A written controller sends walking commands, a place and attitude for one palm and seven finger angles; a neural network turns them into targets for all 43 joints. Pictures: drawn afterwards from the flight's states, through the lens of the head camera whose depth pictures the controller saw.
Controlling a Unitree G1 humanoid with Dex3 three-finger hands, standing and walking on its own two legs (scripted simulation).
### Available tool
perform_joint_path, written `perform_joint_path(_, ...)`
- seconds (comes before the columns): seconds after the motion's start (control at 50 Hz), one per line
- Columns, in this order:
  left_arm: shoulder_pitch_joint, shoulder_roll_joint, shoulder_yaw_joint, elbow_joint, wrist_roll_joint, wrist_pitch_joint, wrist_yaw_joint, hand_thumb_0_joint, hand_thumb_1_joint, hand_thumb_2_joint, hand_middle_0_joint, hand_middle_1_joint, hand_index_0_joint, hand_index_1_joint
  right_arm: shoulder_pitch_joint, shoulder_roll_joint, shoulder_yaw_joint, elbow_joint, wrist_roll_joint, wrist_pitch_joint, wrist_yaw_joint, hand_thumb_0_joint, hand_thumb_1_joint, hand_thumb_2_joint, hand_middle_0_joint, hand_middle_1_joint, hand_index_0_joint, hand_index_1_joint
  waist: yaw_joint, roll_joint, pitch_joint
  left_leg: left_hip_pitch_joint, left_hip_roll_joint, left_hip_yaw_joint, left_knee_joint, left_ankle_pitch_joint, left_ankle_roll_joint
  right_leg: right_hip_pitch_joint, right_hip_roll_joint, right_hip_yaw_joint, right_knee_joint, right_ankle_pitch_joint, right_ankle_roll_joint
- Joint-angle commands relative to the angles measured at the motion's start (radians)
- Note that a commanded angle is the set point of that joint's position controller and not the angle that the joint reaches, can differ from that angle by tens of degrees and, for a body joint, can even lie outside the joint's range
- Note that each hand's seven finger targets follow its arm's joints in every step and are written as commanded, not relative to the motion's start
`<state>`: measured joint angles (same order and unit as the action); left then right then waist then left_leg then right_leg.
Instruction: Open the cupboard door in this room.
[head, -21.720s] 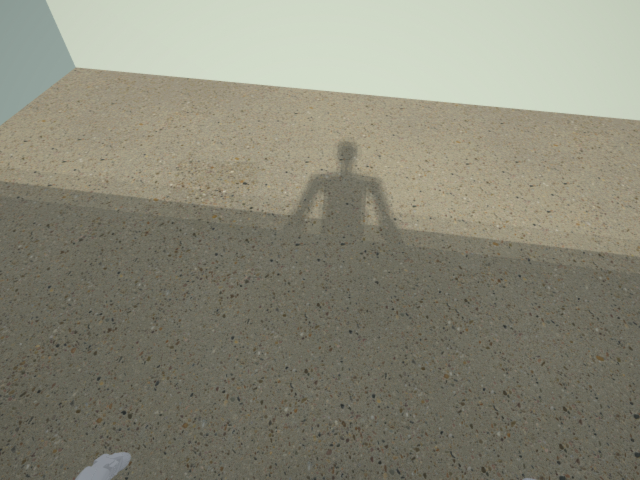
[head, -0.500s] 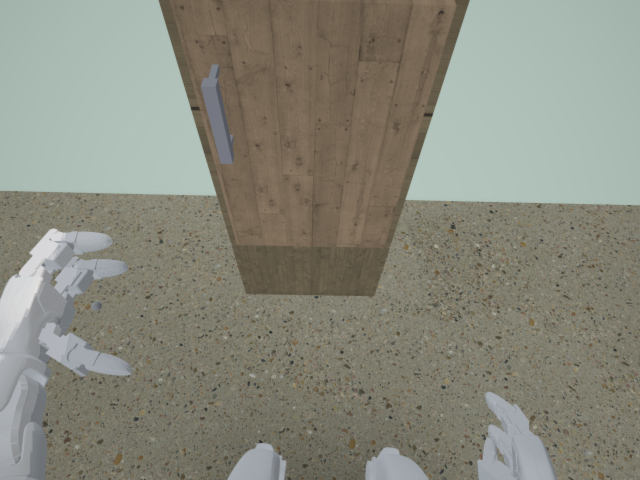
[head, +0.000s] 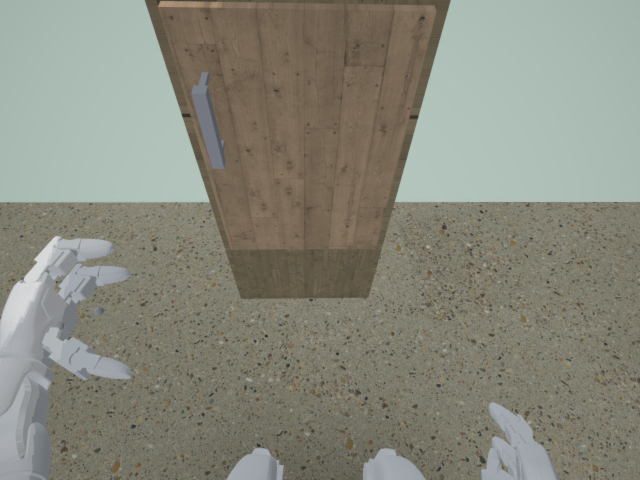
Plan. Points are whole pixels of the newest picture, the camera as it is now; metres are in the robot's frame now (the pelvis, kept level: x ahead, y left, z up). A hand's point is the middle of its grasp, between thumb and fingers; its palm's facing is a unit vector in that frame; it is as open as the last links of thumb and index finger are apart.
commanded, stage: raise the hand with hooked fingers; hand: left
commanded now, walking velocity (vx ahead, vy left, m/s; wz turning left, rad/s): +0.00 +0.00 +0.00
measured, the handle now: (212, 122) +0.64 +0.21 +0.05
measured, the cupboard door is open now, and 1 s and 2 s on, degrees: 0 0 0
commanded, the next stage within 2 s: move the hooked fingers beside the handle in 0.02 s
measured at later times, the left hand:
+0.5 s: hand (125, 256) +0.36 +0.26 +0.06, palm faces +0.04 -1.00 -0.02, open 14.0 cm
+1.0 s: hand (134, 208) +0.44 +0.28 +0.06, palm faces +0.08 -1.00 -0.01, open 14.0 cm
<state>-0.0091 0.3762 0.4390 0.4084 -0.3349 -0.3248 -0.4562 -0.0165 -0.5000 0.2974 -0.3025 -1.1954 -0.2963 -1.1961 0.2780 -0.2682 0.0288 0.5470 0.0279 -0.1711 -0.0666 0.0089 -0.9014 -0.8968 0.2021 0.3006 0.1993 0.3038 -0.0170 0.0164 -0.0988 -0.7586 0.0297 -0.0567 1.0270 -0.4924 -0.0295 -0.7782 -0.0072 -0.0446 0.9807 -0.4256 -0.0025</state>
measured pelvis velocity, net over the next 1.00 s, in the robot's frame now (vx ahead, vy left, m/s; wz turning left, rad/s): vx -0.01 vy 0.00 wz -0.03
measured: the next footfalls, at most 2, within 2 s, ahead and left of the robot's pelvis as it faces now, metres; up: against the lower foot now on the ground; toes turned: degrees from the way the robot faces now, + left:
none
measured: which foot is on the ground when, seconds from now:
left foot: down 0.00-1.00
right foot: down 0.00-1.00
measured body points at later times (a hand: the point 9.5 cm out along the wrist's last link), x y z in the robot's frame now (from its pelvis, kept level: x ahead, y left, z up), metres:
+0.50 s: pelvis -0.01 +0.01 -0.01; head +0.08 +0.02 +0.44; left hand +0.35 +0.32 +0.06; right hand +0.13 -0.24 -0.10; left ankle +0.01 +0.14 -0.67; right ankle +0.03 -0.12 -0.67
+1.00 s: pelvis -0.01 +0.00 -0.02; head +0.11 +0.02 +0.42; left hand +0.43 +0.33 +0.06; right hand +0.06 -0.27 -0.12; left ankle +0.01 +0.14 -0.67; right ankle +0.03 -0.12 -0.67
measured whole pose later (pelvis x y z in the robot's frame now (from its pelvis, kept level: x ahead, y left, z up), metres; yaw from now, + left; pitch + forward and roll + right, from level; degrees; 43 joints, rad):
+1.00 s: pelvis -0.01 +0.00 -0.02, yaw -2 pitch +19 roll -2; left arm -0.64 0.57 0.54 0.99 -0.18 -0.37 -0.43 -0.02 -0.50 0.30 -0.30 -1.20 -0.30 -1.20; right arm 0.33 -0.28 0.03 0.61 0.01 -0.05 -0.06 0.00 -0.90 -0.90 0.20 0.30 0.20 0.30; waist -0.10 0.00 -0.11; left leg -0.94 0.05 -0.05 1.11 -0.51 -0.02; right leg -0.96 0.01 -0.03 1.04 -0.42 0.00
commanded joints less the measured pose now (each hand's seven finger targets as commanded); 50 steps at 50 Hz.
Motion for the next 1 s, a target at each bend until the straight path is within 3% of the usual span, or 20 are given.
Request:
perform_joint_path(0.0, -0.185, 0.264, 0.114, -0.189, -0.045, -0.075, 0.002, 0.000, -0.500, 0.300, -0.300, -1.200, -0.300, -1.200, -0.020, -0.144, -0.053, -0.135, 0.001, -0.053, -0.017, 0.000, -0.900, -0.900, 0.200, 0.300, 0.200, 0.300, 0.008, 0.025, -0.253, 0.061, -0.043, 0.042, -0.155, 0.215, 0.047, 0.234, 0.026, 0.036, -0.148, 0.135, -0.014)
perform_joint_path(0.1, -0.200, 0.240, 0.081, -0.169, -0.032, -0.083, -0.001, 0.000, -0.500, 0.300, -0.300, -1.200, -0.300, -1.200, -0.022, -0.142, -0.050, -0.131, 0.000, -0.058, -0.017, 0.000, -0.900, -0.900, 0.200, 0.300, 0.200, 0.300, 0.006, 0.072, -0.242, 0.079, -0.043, 0.037, -0.163, 0.209, 0.043, 0.206, 0.026, 0.023, -0.137, 0.129, -0.019)
perform_joint_path(0.12, -0.234, 0.228, 0.057, -0.178, -0.023, -0.083, -0.002, 0.000, -0.500, 0.300, -0.300, -1.200, -0.300, -1.200, -0.024, -0.142, -0.048, -0.127, 0.002, -0.061, -0.017, 0.000, -0.900, -0.900, 0.200, 0.300, 0.200, 0.300, -0.004, 0.100, -0.234, 0.092, -0.041, 0.034, -0.165, 0.207, 0.042, 0.181, 0.027, 0.017, -0.134, 0.128, -0.020)
perform_joint_path(0.18, -0.392, 0.244, 0.035, -0.129, -0.004, -0.074, -0.003, 0.000, -0.500, 0.300, -0.300, -1.200, -0.300, -1.200, -0.009, -0.152, -0.048, -0.102, 0.001, -0.061, -0.031, 0.000, -0.900, -0.900, 0.200, 0.300, 0.200, 0.300, -0.037, 0.060, -0.216, 0.078, -0.034, 0.020, -0.157, 0.152, 0.044, 0.121, 0.031, 0.015, -0.134, 0.067, -0.018)
perform_joint_path(0.2, -0.447, 0.229, 0.011, -0.117, 0.002, -0.072, -0.002, 0.000, -0.500, 0.300, -0.300, -1.200, -0.300, -1.200, -0.009, -0.152, -0.045, -0.098, 0.002, -0.063, -0.036, 0.000, -0.900, -0.900, 0.200, 0.300, 0.200, 0.300, -0.047, 0.078, -0.211, 0.077, -0.036, 0.019, -0.155, 0.134, 0.044, 0.099, 0.029, 0.014, -0.132, 0.049, -0.018)
perform_joint_path(0.34, -0.525, 0.293, 0.050, -0.054, 0.039, -0.064, 0.035, 0.000, -0.500, 0.300, -0.300, -1.200, -0.300, -1.200, 0.016, -0.151, -0.045, -0.085, -0.006, -0.058, -0.034, 0.000, -0.900, -0.900, 0.200, 0.300, 0.200, 0.300, -0.012, 0.112, -0.336, 0.113, -0.036, 0.015, -0.149, 0.230, 0.035, 0.145, 0.024, 0.010, -0.097, 0.139, -0.024)
perform_joint_path(0.36, -0.514, 0.324, 0.076, -0.021, 0.041, -0.057, 0.042, 0.000, -0.500, 0.300, -0.300, -1.200, -0.300, -1.200, 0.026, -0.156, -0.045, -0.083, -0.008, -0.051, -0.031, 0.000, -0.900, -0.900, 0.200, 0.300, 0.200, 0.300, -0.006, 0.093, -0.344, 0.108, -0.032, 0.011, -0.144, 0.249, 0.033, 0.148, 0.030, 0.005, -0.086, 0.153, -0.027)
perform_joint_path(0.4, -0.539, 0.312, 0.068, 0.029, 0.051, -0.041, 0.055, 0.000, -0.500, 0.300, -0.300, -1.200, -0.300, -1.200, 0.029, -0.153, -0.044, -0.083, -0.005, -0.035, -0.025, 0.000, -0.900, -0.900, 0.200, 0.300, 0.200, 0.300, -0.016, 0.061, -0.316, 0.077, -0.030, 0.017, -0.146, 0.244, 0.033, 0.141, 0.028, 0.002, -0.088, 0.163, -0.020)
perform_joint_path(0.42, -0.566, 0.307, 0.063, 0.030, 0.053, -0.039, 0.060, 0.000, -0.500, 0.300, -0.300, -1.200, -0.300, -1.200, 0.028, -0.151, -0.044, -0.084, -0.006, -0.031, -0.021, 0.000, -0.900, -0.900, 0.200, 0.300, 0.200, 0.300, -0.014, 0.096, -0.324, 0.072, -0.032, 0.023, -0.143, 0.240, 0.033, 0.144, 0.026, 0.010, -0.089, 0.163, -0.019)
perform_joint_path(0.46, -0.546, 0.345, 0.102, 0.050, 0.054, -0.037, 0.066, 0.000, -0.500, 0.300, -0.300, -1.200, -0.300, -1.200, 0.042, -0.155, -0.048, -0.093, -0.009, -0.019, -0.016, 0.000, -0.900, -0.900, 0.200, 0.300, 0.200, 0.300, 0.000, 0.087, -0.352, 0.067, -0.033, 0.028, -0.136, 0.280, 0.034, 0.179, 0.030, 0.012, -0.081, 0.206, -0.023)
perform_joint_path(0.48, -0.535, 0.356, 0.115, 0.060, 0.056, -0.037, 0.069, 0.000, -0.500, 0.300, -0.300, -1.200, -0.300, -1.200, 0.052, -0.155, -0.048, -0.095, -0.009, -0.011, -0.012, 0.000, -0.900, -0.900, 0.200, 0.300, 0.200, 0.300, -0.001, 0.060, -0.364, 0.063, -0.031, 0.033, -0.136, 0.291, 0.036, 0.194, 0.030, 0.013, -0.083, 0.225, -0.019)
perform_joint_path(0.54, -0.597, 0.335, 0.089, 0.056, 0.068, -0.053, 0.070, 0.000, -0.500, 0.300, -0.300, -1.200, -0.300, -1.200, 0.069, -0.154, -0.055, -0.085, -0.011, 0.002, -0.005, 0.000, -0.900, -0.900, 0.200, 0.300, 0.200, 0.300, -0.017, 0.097, -0.376, 0.078, -0.027, 0.039, -0.127, 0.320, 0.035, 0.172, 0.032, 0.015, -0.076, 0.256, -0.017)
perform_joint_path(0.58, -0.634, 0.339, 0.084, 0.073, 0.068, -0.069, 0.067, 0.000, -0.500, 0.300, -0.300, -1.200, -0.300, -1.200, 0.082, -0.159, -0.058, -0.072, -0.011, 0.011, -0.003, 0.000, -0.900, -0.900, 0.200, 0.300, 0.200, 0.300, -0.029, 0.086, -0.378, 0.079, -0.024, 0.038, -0.118, 0.336, 0.036, 0.168, 0.036, 0.017, -0.073, 0.273, -0.019)
perform_joint_path(0.64, -0.694, 0.335, 0.072, 0.146, 0.078, -0.080, 0.060, 0.000, -0.500, 0.300, -0.300, -1.200, -0.300, -1.200, 0.099, -0.165, -0.061, -0.052, -0.011, 0.024, -0.004, 0.000, -0.900, -0.900, 0.200, 0.300, 0.200, 0.300, -0.050, 0.052, -0.346, 0.042, -0.023, 0.039, -0.114, 0.292, 0.041, 0.146, 0.035, 0.019, -0.079, 0.243, -0.014)
perform_joint_path(0.74, -0.825, 0.418, 0.109, 0.250, 0.101, -0.094, 0.044, 0.000, -0.500, 0.300, -0.300, -1.200, -0.300, -1.200, 0.121, -0.174, -0.061, -0.027, -0.012, 0.047, -0.009, 0.000, -0.900, -0.900, 0.200, 0.300, 0.200, 0.300, -0.058, 0.065, -0.361, 0.006, -0.025, 0.041, -0.096, 0.258, 0.047, 0.137, 0.032, 0.034, -0.074, 0.218, -0.015)
perform_joint_path(0.82, -0.891, 0.486, 0.145, 0.276, 0.119, -0.116, 0.041, 0.000, -0.500, 0.300, -0.300, -1.200, -0.300, -1.200, 0.139, -0.173, -0.060, -0.018, -0.020, 0.063, -0.007, 0.000, -0.900, -0.900, 0.200, 0.300, 0.200, 0.300, -0.051, 0.111, -0.443, 0.020, -0.024, 0.045, -0.071, 0.313, 0.049, 0.159, 0.033, 0.044, -0.052, 0.276, -0.015)
perform_joint_path(0.88, -0.916, 0.510, 0.159, 0.334, 0.122, -0.119, 0.032, 0.000, -0.500, 0.300, -0.300, -1.200, -0.300, -1.200, 0.150, -0.174, -0.059, -0.014, -0.022, 0.079, -0.002, 0.000, -0.900, -0.900, 0.200, 0.300, 0.200, 0.300, -0.058, 0.114, -0.456, 0.015, -0.020, 0.045, -0.056, 0.348, 0.050, 0.161, 0.037, 0.044, -0.041, 0.316, -0.016)
perform_joint_path(0.9, -0.914, 0.516, 0.163, 0.364, 0.124, -0.114, 0.030, 0.000, -0.500, 0.300, -0.300, -1.200, -0.300, -1.200, 0.154, -0.176, -0.060, -0.013, -0.021, 0.085, -0.001, 0.000, -0.900, -0.900, 0.200, 0.300, 0.200, 0.300, -0.063, 0.085, -0.439, -0.004, -0.019, 0.047, -0.056, 0.323, 0.051, 0.152, 0.037, 0.044, -0.047, 0.297, -0.012)
perform_joint_path(0.94, -0.956, 0.517, 0.148, 0.421, 0.131, -0.103, 0.020, 0.000, -0.500, 0.300, -0.300, -1.200, -0.300, -1.200, 0.159, -0.182, -0.057, -0.010, -0.020, 0.095, 0.002, 0.000, -0.900, -0.900, 0.200, 0.300, 0.200, 0.300, -0.079, 0.086, -0.401, -0.030, -0.018, 0.048, -0.056, 0.290, 0.053, 0.126, 0.037, 0.043, -0.054, 0.270, -0.010)
perform_joint_path(0.98, -0.992, 0.530, 0.141, 0.437, 0.141, -0.103, 0.009, 0.000, -0.500, 0.300, -0.300, -1.200, -0.300, -1.200, 0.164, -0.183, -0.056, -0.015, -0.021, 0.104, 0.003, 0.000, -0.900, -0.900, 0.200, 0.300, 0.200, 0.300, -0.082, 0.111, -0.415, -0.021, -0.017, 0.047, -0.054, 0.301, 0.054, 0.122, 0.038, 0.045, -0.049, 0.278, -0.013)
